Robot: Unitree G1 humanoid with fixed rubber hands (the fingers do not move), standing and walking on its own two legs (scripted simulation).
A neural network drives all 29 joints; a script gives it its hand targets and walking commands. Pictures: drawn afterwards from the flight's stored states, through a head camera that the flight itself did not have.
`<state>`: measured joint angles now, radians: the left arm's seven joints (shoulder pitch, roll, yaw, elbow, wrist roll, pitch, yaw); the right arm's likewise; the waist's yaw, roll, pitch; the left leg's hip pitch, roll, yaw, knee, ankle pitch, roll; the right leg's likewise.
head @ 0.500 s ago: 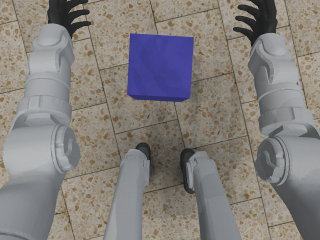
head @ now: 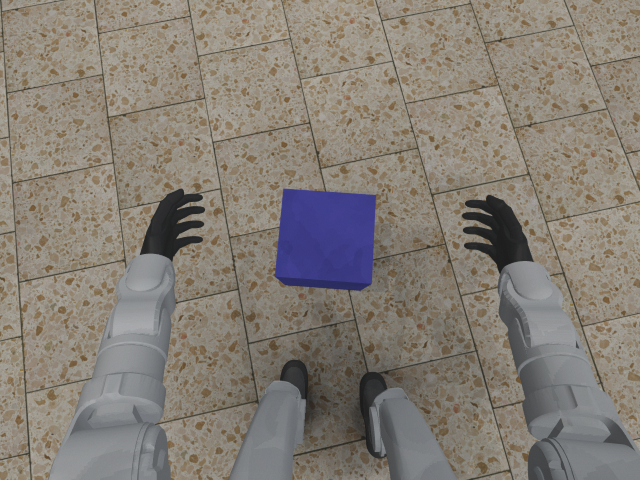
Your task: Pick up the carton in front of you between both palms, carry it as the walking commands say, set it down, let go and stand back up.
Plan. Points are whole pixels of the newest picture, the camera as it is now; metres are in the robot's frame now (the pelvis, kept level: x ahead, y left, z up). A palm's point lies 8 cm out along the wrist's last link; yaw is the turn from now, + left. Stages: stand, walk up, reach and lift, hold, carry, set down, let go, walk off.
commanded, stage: let go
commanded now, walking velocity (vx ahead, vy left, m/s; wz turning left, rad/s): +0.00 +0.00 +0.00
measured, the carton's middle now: (325, 244) +0.47 +0.02 -0.59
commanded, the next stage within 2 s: stand in 0.90 s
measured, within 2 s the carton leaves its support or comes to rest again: neither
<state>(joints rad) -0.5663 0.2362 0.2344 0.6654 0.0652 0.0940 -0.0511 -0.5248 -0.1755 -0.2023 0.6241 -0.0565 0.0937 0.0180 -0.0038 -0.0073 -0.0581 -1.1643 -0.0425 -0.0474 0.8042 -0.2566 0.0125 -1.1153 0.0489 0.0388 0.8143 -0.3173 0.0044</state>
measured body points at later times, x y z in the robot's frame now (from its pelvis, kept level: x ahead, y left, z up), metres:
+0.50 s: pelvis +0.04 -0.01 +0.06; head +0.09 -0.01 +0.51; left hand +0.22 +0.23 -0.02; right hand +0.22 -0.24 -0.02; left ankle +0.04 +0.10 -0.68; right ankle +0.01 -0.12 -0.68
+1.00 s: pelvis +0.04 +0.00 +0.06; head +0.05 +0.00 +0.51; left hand +0.21 +0.25 -0.03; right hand +0.21 -0.26 -0.03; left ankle +0.04 +0.10 -0.68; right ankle +0.01 -0.12 -0.68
